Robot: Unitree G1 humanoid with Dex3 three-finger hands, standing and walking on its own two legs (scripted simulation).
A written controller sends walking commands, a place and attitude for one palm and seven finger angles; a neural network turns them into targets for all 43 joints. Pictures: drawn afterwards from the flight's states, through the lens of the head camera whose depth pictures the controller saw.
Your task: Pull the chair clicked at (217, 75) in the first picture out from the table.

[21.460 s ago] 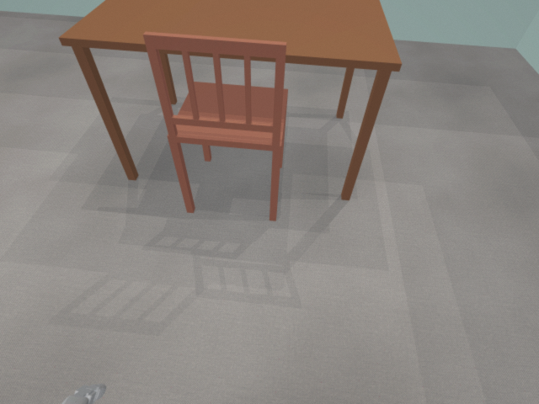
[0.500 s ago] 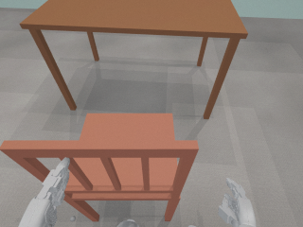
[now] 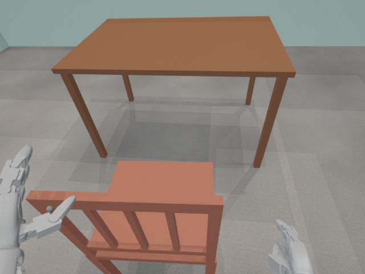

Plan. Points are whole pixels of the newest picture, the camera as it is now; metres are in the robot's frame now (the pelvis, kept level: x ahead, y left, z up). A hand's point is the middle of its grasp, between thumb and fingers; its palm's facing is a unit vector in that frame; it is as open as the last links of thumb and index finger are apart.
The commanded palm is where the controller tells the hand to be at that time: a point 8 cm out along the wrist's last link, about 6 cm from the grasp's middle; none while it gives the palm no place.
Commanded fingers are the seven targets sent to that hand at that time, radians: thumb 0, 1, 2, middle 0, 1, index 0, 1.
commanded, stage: draw the hand back to the body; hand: left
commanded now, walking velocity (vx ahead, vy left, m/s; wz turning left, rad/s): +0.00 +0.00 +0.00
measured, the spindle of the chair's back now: (137, 229) +0.25 +0.16 -0.09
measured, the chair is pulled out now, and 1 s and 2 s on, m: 0.59 0.59 0.59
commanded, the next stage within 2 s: step back with the hand held close in 0.54 s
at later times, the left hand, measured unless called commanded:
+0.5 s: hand (50, 182) +0.22 +0.26 +0.16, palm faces +0.43 -0.78 -0.45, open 7.5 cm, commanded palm +0.16 +0.30 +0.19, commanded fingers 0.00 0.90 0.90 -0.20 -0.30 -0.20 -0.30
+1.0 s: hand (41, 192) +0.20 +0.27 +0.16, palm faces +0.32 -0.77 -0.56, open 7.4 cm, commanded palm +0.14 +0.31 +0.19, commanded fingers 0.00 0.90 0.90 -0.20 -0.30 -0.20 -0.30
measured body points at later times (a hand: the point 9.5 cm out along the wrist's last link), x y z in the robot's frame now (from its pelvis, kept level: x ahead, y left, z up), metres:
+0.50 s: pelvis +0.02 +0.00 +0.01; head +0.02 -0.02 +0.46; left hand +0.19 +0.30 +0.19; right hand +0.21 -0.23 -0.09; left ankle -0.02 +0.14 -0.73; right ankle -0.01 -0.12 -0.73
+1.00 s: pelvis -0.02 +0.02 +0.01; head +0.02 -0.01 +0.46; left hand +0.17 +0.30 +0.19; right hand +0.16 -0.23 -0.09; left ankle -0.02 +0.14 -0.73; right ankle -0.01 -0.12 -0.73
